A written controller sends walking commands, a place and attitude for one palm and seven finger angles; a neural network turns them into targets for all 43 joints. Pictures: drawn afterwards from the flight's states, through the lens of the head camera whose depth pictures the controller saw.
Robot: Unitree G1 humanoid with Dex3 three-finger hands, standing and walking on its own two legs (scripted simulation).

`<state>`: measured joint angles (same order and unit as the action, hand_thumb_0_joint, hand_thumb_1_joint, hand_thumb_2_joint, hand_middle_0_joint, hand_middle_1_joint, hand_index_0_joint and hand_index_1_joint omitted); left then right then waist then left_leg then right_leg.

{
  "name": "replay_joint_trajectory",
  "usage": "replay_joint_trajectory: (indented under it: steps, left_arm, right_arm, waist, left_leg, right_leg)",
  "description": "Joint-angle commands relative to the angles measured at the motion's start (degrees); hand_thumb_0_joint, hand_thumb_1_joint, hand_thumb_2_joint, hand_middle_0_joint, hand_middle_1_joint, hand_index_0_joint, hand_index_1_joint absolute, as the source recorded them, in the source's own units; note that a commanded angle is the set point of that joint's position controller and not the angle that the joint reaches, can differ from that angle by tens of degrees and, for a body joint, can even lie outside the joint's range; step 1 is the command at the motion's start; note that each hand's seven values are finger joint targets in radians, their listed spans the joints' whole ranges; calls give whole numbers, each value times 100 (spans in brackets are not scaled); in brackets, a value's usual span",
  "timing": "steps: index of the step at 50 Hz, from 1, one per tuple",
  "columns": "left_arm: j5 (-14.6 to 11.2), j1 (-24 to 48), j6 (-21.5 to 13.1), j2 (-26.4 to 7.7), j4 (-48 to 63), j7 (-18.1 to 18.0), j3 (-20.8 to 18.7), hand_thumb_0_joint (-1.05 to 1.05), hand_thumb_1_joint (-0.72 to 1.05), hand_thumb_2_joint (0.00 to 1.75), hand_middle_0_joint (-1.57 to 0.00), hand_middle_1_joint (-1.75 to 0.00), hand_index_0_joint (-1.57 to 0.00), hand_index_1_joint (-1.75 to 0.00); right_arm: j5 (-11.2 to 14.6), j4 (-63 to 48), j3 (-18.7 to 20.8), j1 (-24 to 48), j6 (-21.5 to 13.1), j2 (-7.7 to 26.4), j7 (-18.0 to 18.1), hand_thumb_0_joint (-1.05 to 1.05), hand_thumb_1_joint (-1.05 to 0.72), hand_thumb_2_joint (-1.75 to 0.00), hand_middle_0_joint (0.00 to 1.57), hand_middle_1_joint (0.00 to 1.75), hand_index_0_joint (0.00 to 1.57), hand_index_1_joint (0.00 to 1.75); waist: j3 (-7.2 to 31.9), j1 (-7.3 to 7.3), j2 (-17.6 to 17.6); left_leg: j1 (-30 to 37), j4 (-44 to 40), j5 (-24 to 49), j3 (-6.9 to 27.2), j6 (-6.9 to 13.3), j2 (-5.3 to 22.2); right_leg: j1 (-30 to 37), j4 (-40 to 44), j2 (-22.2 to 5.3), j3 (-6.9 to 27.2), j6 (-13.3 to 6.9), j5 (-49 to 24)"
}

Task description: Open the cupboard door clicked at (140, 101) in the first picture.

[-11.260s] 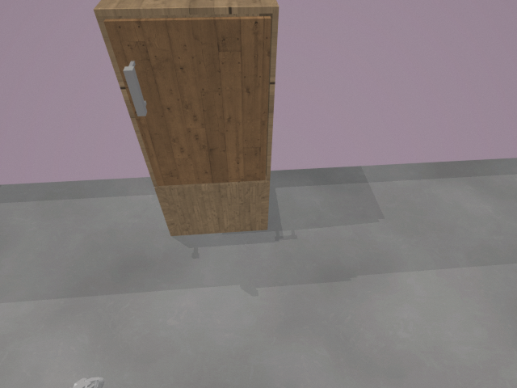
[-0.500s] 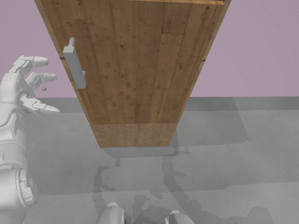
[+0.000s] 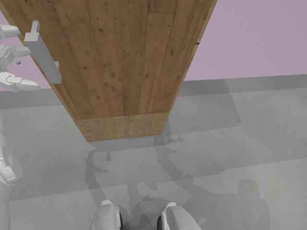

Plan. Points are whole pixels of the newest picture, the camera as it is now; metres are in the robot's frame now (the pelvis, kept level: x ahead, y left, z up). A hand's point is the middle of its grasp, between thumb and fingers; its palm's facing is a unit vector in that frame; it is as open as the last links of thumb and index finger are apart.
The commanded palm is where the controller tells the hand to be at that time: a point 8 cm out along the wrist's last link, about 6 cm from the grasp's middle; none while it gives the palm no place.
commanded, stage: move the hooked fingers beside the handle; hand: left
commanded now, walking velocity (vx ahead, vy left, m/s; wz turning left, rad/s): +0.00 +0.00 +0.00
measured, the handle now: (46, 54) +0.53 +0.22 +0.09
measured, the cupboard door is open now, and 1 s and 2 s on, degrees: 0 0 0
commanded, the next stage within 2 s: slide the fingers in behind the handle in 0.68 s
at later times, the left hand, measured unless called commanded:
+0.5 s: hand (16, 69) +0.48 +0.28 +0.09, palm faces +0.06 -1.00 +0.00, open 14.0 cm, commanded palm +0.46 +0.32 +0.09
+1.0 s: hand (21, 71) +0.47 +0.27 +0.09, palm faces +0.04 -1.00 +0.01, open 14.0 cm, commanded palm +0.45 +0.30 +0.09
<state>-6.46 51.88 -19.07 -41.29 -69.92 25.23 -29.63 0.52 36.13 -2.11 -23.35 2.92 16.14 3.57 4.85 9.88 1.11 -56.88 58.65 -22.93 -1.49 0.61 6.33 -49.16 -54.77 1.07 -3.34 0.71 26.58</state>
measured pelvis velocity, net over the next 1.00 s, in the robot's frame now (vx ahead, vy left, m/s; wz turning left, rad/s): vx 0.00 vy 0.00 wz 0.01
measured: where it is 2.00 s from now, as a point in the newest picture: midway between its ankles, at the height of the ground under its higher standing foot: outside the picture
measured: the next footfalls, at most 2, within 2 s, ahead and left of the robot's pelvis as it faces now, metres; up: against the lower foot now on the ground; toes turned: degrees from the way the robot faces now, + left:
none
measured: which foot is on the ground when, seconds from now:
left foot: down 0.00-1.00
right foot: down 0.00-1.00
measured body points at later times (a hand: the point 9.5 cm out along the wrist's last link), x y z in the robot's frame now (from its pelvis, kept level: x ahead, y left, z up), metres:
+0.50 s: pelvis +0.01 +0.01 +0.00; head +0.13 +0.04 +0.44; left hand +0.47 +0.33 +0.09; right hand +0.05 -0.27 -0.10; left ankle +0.04 +0.11 -0.67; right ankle -0.01 -0.13 -0.67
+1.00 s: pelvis +0.00 +0.00 +0.00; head +0.11 +0.04 +0.44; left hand +0.46 +0.32 +0.09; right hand +0.02 -0.27 -0.10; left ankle +0.04 +0.11 -0.67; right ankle -0.01 -0.13 -0.67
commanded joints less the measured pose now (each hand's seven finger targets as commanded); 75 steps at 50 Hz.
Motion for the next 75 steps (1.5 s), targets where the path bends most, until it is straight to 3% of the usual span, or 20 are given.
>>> replay_joint_trajectory:
  steps: [1, 9, 11, 14, 16, 20, 28, 29, 34, 39, 42, 45, 50, 53, 57, 63, 65, 67, 70, 75]
  left_arm:
    - [-174, 1679, -256, -1728, 1316, 38, -256, 0, -50, 30, -30, -120, -30, -120]
    - [-271, 1831, -469, -1454, 1762, -20, -159, 0, -50, 30, -30, -120, -30, -120]
    - [-245, 1857, -444, -1505, 1577, -40, -157, 0, -50, 30, -30, -120, -30, -120]
    - [-242, 1926, -483, -1234, 1720, -44, 39, 0, -50, 30, -30, -120, -30, -120]
    - [-240, 1890, -413, -1185, 1503, -50, 105, 0, -50, 30, -30, -120, -30, -120]
    - [-235, 1759, -326, -1231, 1331, -86, 52, 0, -50, 30, -30, -120, -30, -120]
    - [-229, 2083, -497, -1355, 1621, -148, -16, 0, -50, 30, -30, -120, -30, -120]
    - [-222, 1878, -506, -1409, 1610, -148, -120, 0, -50, 30, -30, -120, -30, -120]
    - [-289, 1771, -446, -1152, 1451, -82, 69, 0, -50, 30, -30, -120, -30, -120]
    - [-270, 1860, -474, -1388, 1501, -62, -56, 0, -50, 30, -30, -120, -30, -120]
    - [-333, 2056, -527, -1028, 1546, -72, 192, 0, -50, 30, -30, -120, -30, -120]
    - [-338, 1941, -561, -981, 1765, -105, 184, 0, -50, 30, -30, -120, -30, -120]
    - [-281, 1899, -413, -810, 1594, -295, 294, 0, -50, 30, -30, -120, -30, -120]
    - [-229, 1991, -522, -832, 1865, -473, 227, 0, -50, 30, -30, -120, -30, -120]
    - [-214, 2012, -604, -696, 1756, -638, 262, 0, -50, 30, -30, -120, -30, -120]
    - [-152, 1888, -615, -573, 1828, -750, 314, 0, -50, 30, -30, -120, -30, -120]
    - [-159, 1977, -588, -241, 1764, -771, 573, 0, -50, 30, -30, -120, -30, -120]
    - [-183, 2037, -581, -344, 1631, -832, 459, 0, -50, 30, -30, -120, -30, -120]
    - [-144, 1960, -593, -467, 1736, -875, 375, 0, -50, 30, -30, -120, -30, -120]
    - [-113, 2009, -623, -363, 1703, -888, 477, 0, -50, 30, -30, -120, -30, -120]
  right_arm:
    - [0, -383, 419, -919, 6, 1123, 7, 0, -90, -90, 20, 30, 20, 30]
    - [20, -343, 443, -828, 51, 1060, -21, 0, -90, -90, 20, 30, 20, 30]
    - [27, -306, 436, -818, 59, 1091, -5, 0, -90, -90, 20, 30, 20, 30]
    - [9, -282, 440, -770, 45, 1056, -4, 0, -90, -90, 20, 30, 20, 30]
    - [19, -281, 425, -733, 56, 1066, 3, 0, -90, -90, 20, 30, 20, 30]
    - [20, -355, 405, -701, 64, 1075, 7, 0, -90, -90, 20, 30, 20, 30]
    - [14, -387, 398, -649, 59, 1076, -4, 0, -90, -90, 20, 30, 20, 30]
    - [0, -402, 412, -664, 56, 1075, -9, 0, -90, -90, 20, 30, 20, 30]
    - [29, -375, 404, -634, 87, 1059, -12, 0, -90, -90, 20, 30, 20, 30]
    - [24, -359, 395, -660, 67, 1081, 14, 0, -90, -90, 20, 30, 20, 30]
    - [19, -324, 396, -654, 28, 1048, 15, 0, -90, -90, 20, 30, 20, 30]
    - [10, -308, 435, -667, 19, 1053, 1, 0, -90, -90, 20, 30, 20, 30]
    - [21, -323, 414, -635, 28, 1030, -28, 0, -90, -90, 20, 30, 20, 30]
    - [-3, -347, 433, -650, 5, 1021, -38, 0, -90, -90, 20, 30, 20, 30]
    - [-10, -313, 427, -642, -20, 991, -54, 0, -90, -90, 20, 30, 20, 30]
    - [-8, -349, 436, -627, -13, 965, -84, 0, -90, -90, 20, 30, 20, 30]
    - [4, -333, 433, -579, -11, 925, -104, 0, -90, -90, 20, 30, 20, 30]
    - [-2, -291, 433, -613, -16, 948, -85, 0, -90, -90, 20, 30, 20, 30]
    - [4, -324, 432, -584, -25, 933, -94, 0, -90, -90, 20, 30, 20, 30]
    - [9, -299, 440, -587, -20, 918, -104, 0, -90, -90, 20, 30, 20, 30]
  waist:
    - [2894, -232, 801]
    - [2756, -168, 1102]
    - [2536, -100, 844]
    - [2751, -126, 1238]
    - [2436, -97, 1059]
    - [2472, -122, 834]
    - [2721, -138, 1006]
    - [2841, -228, 957]
    - [2557, -135, 817]
    - [2563, -166, 917]
    - [2405, -67, 928]
    - [2762, -149, 1048]
    - [2340, -141, 917]
    - [2654, -192, 1026]
    - [2452, -130, 703]
    - [2703, -214, 798]
    - [2487, -118, 817]
    - [2309, -78, 503]
    - [2540, -173, 653]
    - [2485, -114, 582]
  left_leg:
    - [2917, -507, 2280, 321, 142, -340]
    - [3235, -519, 2364, 355, 116, -348]
    - [3082, -551, 2142, 378, 129, -338]
    - [3536, -544, 2366, 447, 72, -319]
    - [3319, -588, 2173, 447, 75, -318]
    - [3144, -566, 2171, 423, 98, -340]
    - [3227, -530, 2145, 432, 84, -343]
    - [3248, -524, 2205, 433, 75, -348]
    - [3090, -547, 1992, 403, 99, -353]
    - [3036, -560, 1899, 411, 100, -356]
    - [3075, -587, 1717, 446, 111, -352]
    - [3349, -603, 1886, 471, 80, -336]
    - [3070, -689, 1622, 456, 87, -351]
    - [3271, -680, 1730, 482, 71, -355]
    - [3080, -674, 1617, 458, 95, -359]
    - [3188, -671, 1803, 420, 76, -372]
    - [3134, -668, 1678, 412, 70, -369]
    - [2918, -668, 1505, 404, 113, -378]
    - [2876, -652, 1614, 326, 109, -409]
    - [2766, -615, 1532, 315, 120, -415]
  right_leg:
    - [544, 646, 276, 86, -106, -2084]
    - [352, 674, 316, 57, -142, -2044]
    - [316, 707, 313, 51, -134, -1881]
    - [87, 685, 301, 10, -170, -1830]
    - [74, 718, 291, -5, -165, -1719]
    - [182, 677, 274, 3, -150, -1811]
    - [242, 623, 274, 30, -151, -1798]
    - [345, 612, 275, 19, -160, -1835]
    - [281, 690, 289, 29, -140, -1743]
    - [274, 679, 284, 38, -160, -1658]
    - [118, 716, 293, 22, -175, -1445]
    - [140, 699, 282, 12, -175, -1503]
    - [100, 741, 267, -13, -160, -1348]
    - [143, 710, 263, 3, -177, -1378]
    - [252, 726, 276, 16, -166, -1382]
    - [381, 694, 254, 36, -163, -1586]
    - [231, 714, 255, 21, -152, -1494]
    - [328, 764, 259, 52, -141, -1437]
    - [552, 731, 233, 105, -129, -1652]
    - [540, 729, 235, 131, -115, -1660]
